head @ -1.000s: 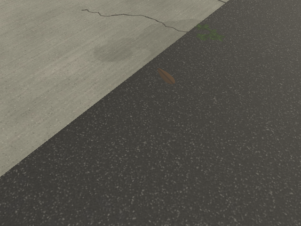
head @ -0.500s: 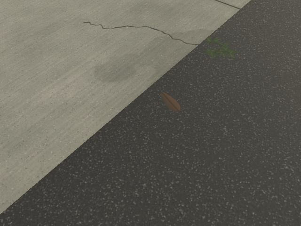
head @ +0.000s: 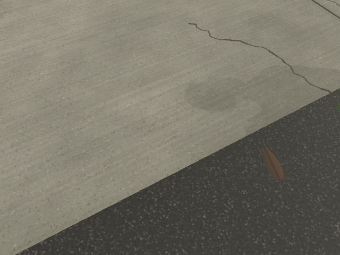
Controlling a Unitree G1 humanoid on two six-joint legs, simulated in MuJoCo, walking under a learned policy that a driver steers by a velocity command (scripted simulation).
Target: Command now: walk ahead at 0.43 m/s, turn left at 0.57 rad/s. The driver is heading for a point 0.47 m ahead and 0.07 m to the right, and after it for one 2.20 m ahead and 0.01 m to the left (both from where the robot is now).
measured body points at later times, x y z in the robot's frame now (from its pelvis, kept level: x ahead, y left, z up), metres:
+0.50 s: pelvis +0.19 -0.03 +0.01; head +0.22 -0.03 +0.46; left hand +0.33 +0.25 -0.10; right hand +0.35 -0.32 -0.07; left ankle +0.10 +0.09 -0.66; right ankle +0.29 -0.14 -0.73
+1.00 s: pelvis +0.23 +0.00 +0.02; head +0.26 +0.00 +0.47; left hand +0.48 +0.17 -0.09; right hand +0.21 -0.32 -0.06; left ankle +0.18 +0.10 -0.73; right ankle +0.19 -0.14 -0.69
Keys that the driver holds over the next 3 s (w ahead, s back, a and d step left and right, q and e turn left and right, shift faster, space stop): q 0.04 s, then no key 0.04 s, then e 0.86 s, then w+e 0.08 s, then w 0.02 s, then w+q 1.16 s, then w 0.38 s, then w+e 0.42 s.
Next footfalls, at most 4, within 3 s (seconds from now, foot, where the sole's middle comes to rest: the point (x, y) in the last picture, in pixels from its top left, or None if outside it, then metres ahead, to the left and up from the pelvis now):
0.32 right None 0.33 -0.15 -0.76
0.64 left None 0.22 0.09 -0.76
1.16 right None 0.25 -0.18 -0.76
1.68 left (178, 199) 0.66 -0.01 -0.76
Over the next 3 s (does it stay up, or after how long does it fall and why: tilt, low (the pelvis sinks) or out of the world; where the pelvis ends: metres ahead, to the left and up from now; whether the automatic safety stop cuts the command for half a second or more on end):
stays up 1.25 -0.06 -0.15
